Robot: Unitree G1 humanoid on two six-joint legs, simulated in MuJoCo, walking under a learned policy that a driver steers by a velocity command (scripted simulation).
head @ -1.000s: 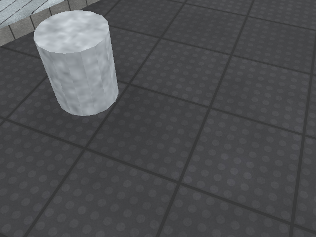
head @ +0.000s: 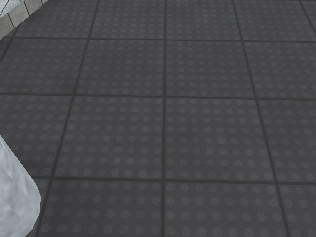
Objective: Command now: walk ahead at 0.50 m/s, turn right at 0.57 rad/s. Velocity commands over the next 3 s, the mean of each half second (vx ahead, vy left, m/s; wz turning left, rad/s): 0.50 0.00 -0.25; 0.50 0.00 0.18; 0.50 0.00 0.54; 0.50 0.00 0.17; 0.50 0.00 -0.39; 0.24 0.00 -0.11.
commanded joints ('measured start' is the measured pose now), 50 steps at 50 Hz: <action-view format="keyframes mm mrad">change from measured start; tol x16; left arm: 1 233 200 56 27 -28 9 30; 27 476 89 -17 78 -64 -68 40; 45 -110 65 -43 -110 -15 -30 7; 50 21 118 -25 -101 -20 -58 22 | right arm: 1 -117 -127 -19 -172 6 -46 16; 20 -460 -98 9 -288 -18 19 50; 26 106 -259 -47 -146 -51 -12 -1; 31 -119 -109 -7 -137 -9 -9 28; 50 30 -216 -43 -89 -7 -9 11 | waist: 1 76 20 -107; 21 81 -78 24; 25 -114 -55 -179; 27 -79 279 -406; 31 19 5 -40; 50 32 83 -72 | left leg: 1 -598 -5 -192 302 69 7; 5 -377 46 -184 75 112 -22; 21 -490 -48 -103 -500 356 49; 25 60 -108 -106 -632 318 137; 27 483 343 -861 -771 247 333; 32 -6 147 -434 -920 292 217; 50 71 72 -433 -702 643 163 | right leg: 1 509 -396 606 -368 128 -228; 6 263 -237 349 -419 420 -130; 20 559 -267 297 -418 583 -37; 24 547 -258 250 -148 992 6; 26 199 -140 176 365 525 47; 27 -65 50 152 692 -265 77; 28 -152 -23 242 757 -233 61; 46 -144 -132 115 -8 153 192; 50 120 -90 126 -148 52 150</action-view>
